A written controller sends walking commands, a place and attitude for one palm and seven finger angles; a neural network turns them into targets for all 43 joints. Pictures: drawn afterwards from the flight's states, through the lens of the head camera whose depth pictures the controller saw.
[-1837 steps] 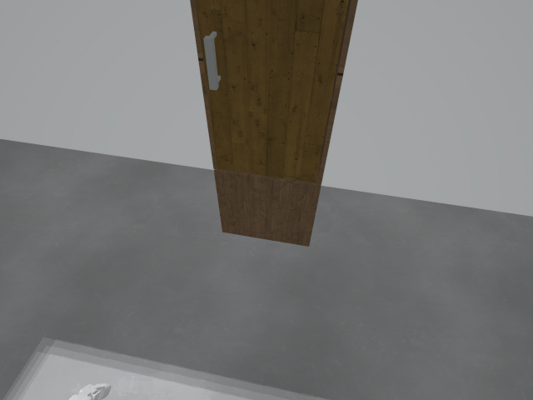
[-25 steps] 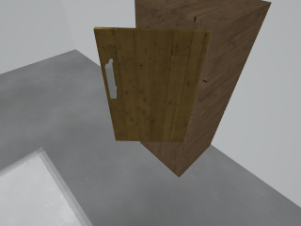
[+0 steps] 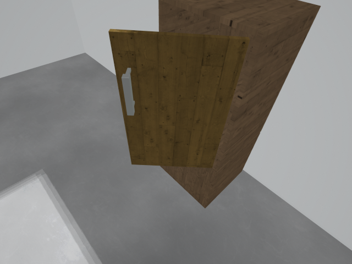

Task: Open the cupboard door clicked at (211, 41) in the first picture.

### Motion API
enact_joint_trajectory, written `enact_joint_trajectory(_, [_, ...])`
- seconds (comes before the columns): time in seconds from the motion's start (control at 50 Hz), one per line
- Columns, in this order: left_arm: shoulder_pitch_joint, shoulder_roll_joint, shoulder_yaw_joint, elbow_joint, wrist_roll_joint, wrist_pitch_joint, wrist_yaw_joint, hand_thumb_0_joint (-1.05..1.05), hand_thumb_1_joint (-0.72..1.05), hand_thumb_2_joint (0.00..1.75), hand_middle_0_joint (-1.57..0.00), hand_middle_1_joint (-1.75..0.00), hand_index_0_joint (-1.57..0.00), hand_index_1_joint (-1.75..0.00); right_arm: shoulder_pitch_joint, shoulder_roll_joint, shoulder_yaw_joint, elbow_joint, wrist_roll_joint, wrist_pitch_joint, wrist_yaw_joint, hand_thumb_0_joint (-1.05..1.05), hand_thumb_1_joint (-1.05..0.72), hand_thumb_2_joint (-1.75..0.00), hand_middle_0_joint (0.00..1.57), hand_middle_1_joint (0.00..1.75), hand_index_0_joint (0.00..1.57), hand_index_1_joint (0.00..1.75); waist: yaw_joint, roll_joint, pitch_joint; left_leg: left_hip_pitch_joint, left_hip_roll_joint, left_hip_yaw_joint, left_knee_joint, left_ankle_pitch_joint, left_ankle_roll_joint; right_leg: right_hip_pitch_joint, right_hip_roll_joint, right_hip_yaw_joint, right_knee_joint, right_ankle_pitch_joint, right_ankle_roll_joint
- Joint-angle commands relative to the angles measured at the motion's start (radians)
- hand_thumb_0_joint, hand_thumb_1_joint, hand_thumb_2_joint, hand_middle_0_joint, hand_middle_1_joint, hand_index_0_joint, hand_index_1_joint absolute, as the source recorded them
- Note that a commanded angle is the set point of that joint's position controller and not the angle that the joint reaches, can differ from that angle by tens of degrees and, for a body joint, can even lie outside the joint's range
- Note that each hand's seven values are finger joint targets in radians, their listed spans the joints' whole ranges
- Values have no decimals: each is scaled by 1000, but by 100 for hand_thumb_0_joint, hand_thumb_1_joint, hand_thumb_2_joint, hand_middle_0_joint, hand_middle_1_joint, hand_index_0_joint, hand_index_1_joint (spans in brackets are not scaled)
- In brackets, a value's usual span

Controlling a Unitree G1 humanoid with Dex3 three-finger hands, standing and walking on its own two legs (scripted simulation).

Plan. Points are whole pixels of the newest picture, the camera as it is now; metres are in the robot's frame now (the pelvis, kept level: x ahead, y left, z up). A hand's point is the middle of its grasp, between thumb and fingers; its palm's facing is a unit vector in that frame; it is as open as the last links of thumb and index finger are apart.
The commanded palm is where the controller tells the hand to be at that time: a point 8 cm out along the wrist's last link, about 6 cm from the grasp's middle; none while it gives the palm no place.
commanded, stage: come to a stop and stand still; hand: left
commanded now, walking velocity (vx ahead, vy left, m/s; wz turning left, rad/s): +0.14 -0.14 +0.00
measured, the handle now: (129, 92) +0.57 +0.18 +0.09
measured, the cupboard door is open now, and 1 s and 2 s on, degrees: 45 45 45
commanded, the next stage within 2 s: look again from close up in 1.10 s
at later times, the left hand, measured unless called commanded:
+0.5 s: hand out of the picture +0.02 +0.16 -0.18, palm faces +0.04 -0.98 -0.18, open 7.3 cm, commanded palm none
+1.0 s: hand out of the picture -0.05 +0.18 -0.17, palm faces +0.05 -0.99 -0.15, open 7.3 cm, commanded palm none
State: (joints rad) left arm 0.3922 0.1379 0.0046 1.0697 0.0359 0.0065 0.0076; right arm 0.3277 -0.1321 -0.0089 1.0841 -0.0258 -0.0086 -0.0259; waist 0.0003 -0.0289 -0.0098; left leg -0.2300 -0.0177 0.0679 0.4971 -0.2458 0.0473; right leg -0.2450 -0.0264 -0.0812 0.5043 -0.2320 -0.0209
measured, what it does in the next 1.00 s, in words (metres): stands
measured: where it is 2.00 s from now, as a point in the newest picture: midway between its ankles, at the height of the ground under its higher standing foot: outside the picture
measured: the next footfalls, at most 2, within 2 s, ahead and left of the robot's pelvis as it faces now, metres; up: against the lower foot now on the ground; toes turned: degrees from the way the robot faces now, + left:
none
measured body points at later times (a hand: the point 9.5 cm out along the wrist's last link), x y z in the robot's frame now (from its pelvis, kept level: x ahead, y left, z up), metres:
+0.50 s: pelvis +0.00 -0.01 +0.00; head +0.01 +0.00 +0.45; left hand +0.01 +0.21 -0.16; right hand +0.04 -0.24 -0.15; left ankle +0.02 +0.09 -0.74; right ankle +0.02 -0.11 -0.74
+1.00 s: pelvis -0.02 +0.02 +0.00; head -0.01 +0.03 +0.45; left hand -0.05 +0.23 -0.16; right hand -0.02 -0.19 -0.15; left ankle +0.02 +0.09 -0.74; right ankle +0.02 -0.11 -0.74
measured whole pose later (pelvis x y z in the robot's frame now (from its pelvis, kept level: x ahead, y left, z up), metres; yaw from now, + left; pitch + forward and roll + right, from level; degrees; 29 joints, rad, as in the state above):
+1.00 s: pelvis -0.02 +0.02 +0.00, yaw +0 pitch -1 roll +0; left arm 0.37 0.13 0.00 1.07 0.03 0.00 0.03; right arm 0.31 -0.12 0.00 1.10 -0.02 0.00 -0.02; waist 0.01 -0.02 0.02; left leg -0.22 -0.05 0.07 0.41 -0.18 0.08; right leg -0.24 -0.05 -0.07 0.42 -0.17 0.02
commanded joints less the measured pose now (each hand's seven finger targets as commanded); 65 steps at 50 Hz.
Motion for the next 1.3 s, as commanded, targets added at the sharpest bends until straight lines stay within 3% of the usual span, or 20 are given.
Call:
enact_joint_trajectory(0.0, [79, 65, 25, -49, -1, -15, 1, 0, 90, 90, -20, -30, -20, -30, 15, -141, -38, -55, 1, -17, -10, 0, -90, -90, 20, 30, 20, 30, 4, 59, 133, -147, 182, -209, -210, -330, 42, -27, -38, 74, -64, -133, -34])
enact_joint_trajectory(0.06, [97, 60, 24, -40, -8, -28, 9, 0, 90, 90, -20, -30, -20, -30, 11, -98, -20, -50, 7, -26, -11, 0, -90, -90, 20, 30, 20, 30, 13, -4, 116, -151, 120, -127, -107, -135, 16, 25, -77, 147, -121, -38, -45])
enact_joint_trajectory(0.1, [110, 73, 22, -20, -16, -42, 19, 0, 90, 90, -20, -30, -20, -30, 27, -54, -3, -36, 10, -35, -11, 0, -90, -90, 20, 30, 20, 30, 4, -75, 52, -96, 64, -38, -7, 20, -12, 74, -137, 207, -156, 150, -62])
enact_joint_trajectory(0.14, [92, 75, 14, -11, -23, -54, 27, 0, 90, 90, -20, -30, -20, -30, 47, -36, 5, -15, 14, -36, -12, 0, -90, -90, 20, 30, 20, 30, -13, -61, 11, -24, 74, -40, -28, 102, -27, 91, -146, 178, -130, 394, -55])
enact_joint_trajectory(0.18, [80, 81, 10, -9, -25, -59, 32, 0, 90, 90, -20, -30, -20, -30, 41, -55, 5, -3, 19, -40, -15, 0, -90, -90, 20, 30, 20, 30, -7, -5, -8, 5, 98, -64, -53, 239, -30, 131, -124, 134, -79, 588, -27])
enact_joint_trajectory(0.22, [86, 96, 12, -10, -27, -58, 40, 0, 90, 90, -20, -30, -20, -30, 27, -68, 0, -4, 24, -37, -20, 0, -90, -90, 20, 30, 20, 30, -1, 9, -41, 27, 105, -61, -46, 301, -33, 168, -132, 136, -59, 684, -18])
enact_joint_trajectory(0.28, [74, 112, 21, -28, -23, -44, 50, 0, 90, 90, -20, -30, -20, -30, 17, -68, -8, -14, 26, -19, -21, 0, -90, -90, 20, 30, 20, 30, 5, -2, -23, 4, 99, -47, -31, 280, -41, 178, -153, 143, -29, 749, -17])
enact_joint_trajectory(0.36, [32, 121, 31, -52, -20, -27, 52, 0, 90, 90, -20, -30, -20, -30, -3, -75, -19, -31, 22, 2, -16, 0, -90, -90, 20, 30, 20, 30, 6, -29, 13, -10, 90, -46, -13, 195, -45, 126, -174, 168, -49, 585, -45])
enact_joint_trajectory(0.42, [-23, 122, 29, -70, -20, -16, 46, 0, 90, 90, -20, -30, -20, -30, -24, -71, -18, -40, 19, 16, -8, 0, -90, -90, 20, 30, 20, 30, -2, -21, 75, -4, 81, -57, -35, 69, -42, 7, -170, 192, -131, 205, -62])
enact_joint_trajectory(0.46, [-48, 114, 29, -88, -17, -10, 43, 0, 90, 90, -20, -30, -20, -30, -30, -72, -20, -43, 16, 17, -1, 0, -90, -90, 20, 30, 20, 30, -2, 1, 118, -20, 87, -84, -70, 15, -30, -51, -138, 181, -166, -15, -48])
enact_joint_trajectory(0.52, [-56, 114, 29, -98, -15, -6, 37, 0, 90, 90, -20, -30, -20, -30, -33, -91, -21, -53, 10, 15, 6, 0, -90, -90, 20, 30, 20, 30, 3, 13, 129, -73, 96, -125, -129, -85, -14, -52, -107, 162, -180, -168, -33])
enact_joint_trajectory(0.62, [-37, 109, 31, -102, -12, -2, 30, 0, 90, 90, -20, -30, -20, -30, -34, -121, -26, -65, 4, 9, 12, 0, -90, -90, 20, 30, 20, 30, 16, 60, 99, -157, 122, -189, -229, -247, -1, 12, -71, 119, -141, -168, -12])
enact_joint_trajectory(0.78, [6, 81, 21, -73, -10, -13, 26, 0, 90, 90, -20, -30, -20, -30, -23, -128, -22, -54, 10, -7, 9, 0, -90, -90, 20, 30, 20, 30, 26, 71, 75, -179, 148, -229, -298, -266, 7, 83, -60, 78, -96, -32, -3])
enact_joint_trajectory(0.84, [20, 73, 17, -54, -10, -18, 27, 0, 90, 90, -20, -30, -20, -30, -4, -114, -20, -41, 12, -9, 7, 0, -90, -90, 20, 30, 20, 30, 19, 31, 76, -145, 142, -215, -286, -217, 5, 74, -66, 87, -116, -9, -6])
enact_joint_trajectory(1.16, [71, 43, 3, 0, -13, -31, 35, 0, 90, 90, -20, -30, -20, -30, 26, -83, -6, -4, 16, -17, 1, 0, -90, -90, 20, 30, 20, 30, 7, 18, 96, -69, 117, -167, -246, -102, -4, 29, -84, 113, -152, 14, -8])
enact_joint_trajectory(1.18, [96, 91, -10, 40, 2, -39, 68, 0, 90, 90, -20, -30, -20, -30, -101, -138, -5, -80, 20, -21, 8, 0, -90, -90, 20, 30, 20, 30, 45, 47, 124, -80, 118, -71, -58, -25, -41, -17, -103, 108, -132, 54, -9])
enact_joint_trajectory(1.2, [42, 127, -3, -10, -10, -39, 56, 0, 90, 90, -20, -30, -20, -30, -47, -96, -3, -109, 14, -6, 15, 0, -90, -90, 20, 30, 20, 30, -9, 67, 42, -41, 57, -87, -48, -134, -44, -56, -132, 172, -167, -238, -30])
enact_joint_trajectory(1.22, [22, 128, 7, -29, -10, -39, 48, 0, 90, 90, -20, -30, -20, -30, -11, -98, -7, -100, 8, -9, 15, 0, -90, -90, 20, 30, 20, 30, -27, 114, 48, -25, 69, -107, -71, -134, -28, -116, -125, 166, -143, -283, -40])
enact_joint_trajectory(1.24, [14, 129, 9, -35, -9, -42, 44, 0, 90, 90, -20, -30, -20, -30, 26, -104, -3, -96, 1, -15, 17, 0, -90, -90, 20, 30, 20, 30, -29, 159, 8, -46, 88, -130, -93, -131, -18, -74, -101, 125, -95, -209, -41])
enact_joint_trajectory(1.28, [31, 96, 0, -25, -12, -45, 37, 0, 90, 90, -20, -30, -20, -30, 3, -107, -4, -108, 9, -20, 14, 0, -90, -90, 20, 30, 20, 30, -12, 139, 20, -83, 113, -175, -158, -150, -2, -26, -71, 101, -68, -114, -29])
